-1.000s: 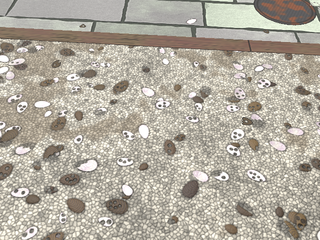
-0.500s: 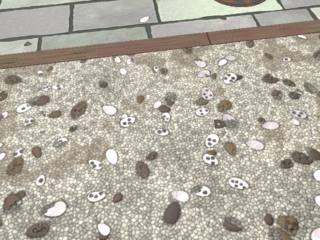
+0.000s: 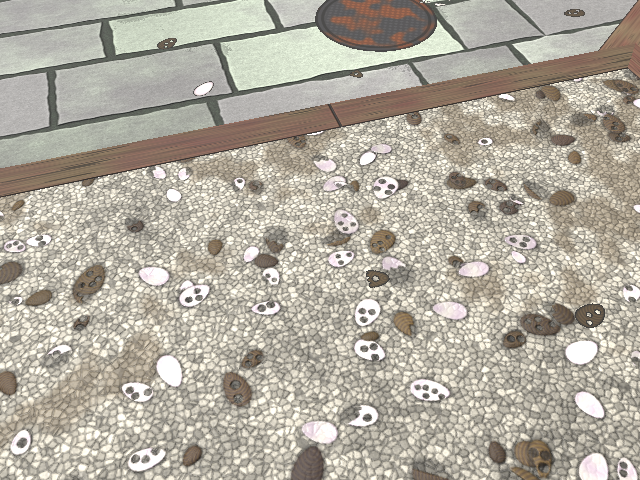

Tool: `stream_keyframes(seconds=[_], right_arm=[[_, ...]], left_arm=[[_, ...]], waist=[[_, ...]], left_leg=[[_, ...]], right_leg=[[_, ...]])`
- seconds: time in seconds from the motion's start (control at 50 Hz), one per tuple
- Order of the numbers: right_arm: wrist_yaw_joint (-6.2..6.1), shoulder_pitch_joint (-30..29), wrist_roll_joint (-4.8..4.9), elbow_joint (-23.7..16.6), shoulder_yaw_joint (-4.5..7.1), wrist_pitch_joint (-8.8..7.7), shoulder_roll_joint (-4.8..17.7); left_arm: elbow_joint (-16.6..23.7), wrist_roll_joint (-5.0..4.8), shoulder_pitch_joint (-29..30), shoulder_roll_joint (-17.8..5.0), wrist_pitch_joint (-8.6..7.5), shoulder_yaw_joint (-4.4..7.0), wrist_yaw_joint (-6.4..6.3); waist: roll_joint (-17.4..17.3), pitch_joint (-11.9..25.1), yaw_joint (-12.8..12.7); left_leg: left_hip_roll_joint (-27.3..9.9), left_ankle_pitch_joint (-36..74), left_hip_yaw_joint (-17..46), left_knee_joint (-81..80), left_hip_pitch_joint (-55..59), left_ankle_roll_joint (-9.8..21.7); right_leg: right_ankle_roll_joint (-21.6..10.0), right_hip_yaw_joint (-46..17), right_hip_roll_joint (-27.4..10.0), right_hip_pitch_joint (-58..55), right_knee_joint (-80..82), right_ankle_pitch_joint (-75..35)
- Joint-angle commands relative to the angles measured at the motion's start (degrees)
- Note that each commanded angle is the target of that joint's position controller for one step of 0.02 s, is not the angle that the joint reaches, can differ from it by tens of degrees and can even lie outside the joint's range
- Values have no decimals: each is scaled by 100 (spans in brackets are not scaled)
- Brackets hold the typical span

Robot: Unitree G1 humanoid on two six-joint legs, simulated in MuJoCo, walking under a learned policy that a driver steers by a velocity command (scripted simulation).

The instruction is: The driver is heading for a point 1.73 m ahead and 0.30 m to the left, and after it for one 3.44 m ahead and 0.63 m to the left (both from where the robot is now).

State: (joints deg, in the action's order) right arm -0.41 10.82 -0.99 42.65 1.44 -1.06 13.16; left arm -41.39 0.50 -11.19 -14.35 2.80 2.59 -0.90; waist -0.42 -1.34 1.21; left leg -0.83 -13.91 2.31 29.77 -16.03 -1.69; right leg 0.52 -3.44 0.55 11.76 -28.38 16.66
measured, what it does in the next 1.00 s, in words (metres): lifts its right foot, turning left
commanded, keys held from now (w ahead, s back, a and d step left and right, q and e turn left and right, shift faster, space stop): no key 0.20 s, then q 0.54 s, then no key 0.26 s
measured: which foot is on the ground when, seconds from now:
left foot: down 0.00-1.00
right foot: down 0.00-0.52, up 0.54-1.00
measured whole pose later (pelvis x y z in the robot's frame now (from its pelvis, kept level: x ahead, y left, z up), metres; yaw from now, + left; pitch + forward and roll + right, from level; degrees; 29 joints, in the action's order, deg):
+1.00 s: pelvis +0.00 +0.02 +0.00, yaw +19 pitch +1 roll -1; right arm -1.5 9.6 -0.1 39.0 2.4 1.8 15.8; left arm -44.9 -0.7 -9.2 -16.3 -0.3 4.0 -1.7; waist 0.0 -1.7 0.8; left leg 6.6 -11.6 9.5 27.8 -16.3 3.2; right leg 3.9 -3.7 0.1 17.6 -35.6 18.2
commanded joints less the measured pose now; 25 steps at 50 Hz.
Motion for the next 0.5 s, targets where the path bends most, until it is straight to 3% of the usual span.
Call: stream_keyframes(seconds=[0.02, 0.08, 0.22, 0.26, 0.34, 0.38, 0.42, 0.46, 0.5], right_arm=[[-9, -178, -45, -267, 184, -123, 686], [-74, -78, -5, -175, 201, -29, 667], [-130, 85, 37, 192, 230, 16, 617], [-146, -80, 92, 154, 271, 31, 763], [-159, -159, 167, -13, 325, 78, 824], [-123, -38, 155, -70, 342, 117, 774], [-52, -11, 168, -147, 359, 150, 740], [26, 91, 192, -171, 341, 172, 675], [100, 452, 179, -57, 397, 166, 773]], left_arm=[[296, 95, 114, -525, -149, 127, 20], [194, 45, 33, -551, -265, 103, 8], [-23, 32, -62, -466, -333, 56, -26], [-36, 19, -91, -649, -328, 126, -78], [-80, -32, -297, -946, -236, 278, -206], [-10, -28, -124, -942, -211, 302, -261], [95, -25, 146, -925, -230, 304, -298], [122, -100, 381, -1037, -237, 351, -309], [72, -203, 422, -995, -174, 360, -313]], waist=[[478, 416, -51], [514, 106, -26], [250, 0, -37], [215, -39, -122], [600, 40, -207], [960, 92, -163], [1001, 56, -133], [784, 110, -38], [586, 303, 113]], left_leg=[[-92, 457, 42, -241, 397, -38], [-108, 609, 84, -253, 421, 11], [-111, 685, 116, -307, 445, -32], [-50, 819, 130, -139, 119, -1], [90, 612, 73, 619, -539, 20], [62, -541, -45, 1334, -783, 45], [-84, -1495, -114, 2006, -1052, 121], [-162, -1280, -248, 1562, -818, 216], [92, 92, -385, 300, 77, 381]], right_leg=[[-385, -526, -513, 85, 551, -634], [-254, -467, -430, 371, 562, -577], [-228, -375, -338, 363, 563, -389], [-252, -321, -338, 157, 503, -465], [-724, -726, -969, -100, 671, -785], [-1090, -1046, -1512, -59, 742, -1187], [-1364, -1164, -1929, -29, 689, -1922], [-1215, -806, -1872, -6, 436, -2417], [-739, -144, -1399, 238, -300, -2032]])
Keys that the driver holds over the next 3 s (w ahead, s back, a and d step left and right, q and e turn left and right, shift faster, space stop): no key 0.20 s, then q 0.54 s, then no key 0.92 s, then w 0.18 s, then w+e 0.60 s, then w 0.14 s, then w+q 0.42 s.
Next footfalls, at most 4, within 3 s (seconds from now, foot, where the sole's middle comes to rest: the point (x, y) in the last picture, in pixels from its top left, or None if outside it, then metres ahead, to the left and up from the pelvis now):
1.04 right None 0.08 -0.10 -0.77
2.40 right None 0.45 0.01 -0.77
2.96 left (232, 365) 0.77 0.22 -0.77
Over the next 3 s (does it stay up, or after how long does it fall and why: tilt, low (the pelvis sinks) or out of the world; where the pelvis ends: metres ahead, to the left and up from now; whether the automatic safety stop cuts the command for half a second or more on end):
stays up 0.63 0.12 -0.02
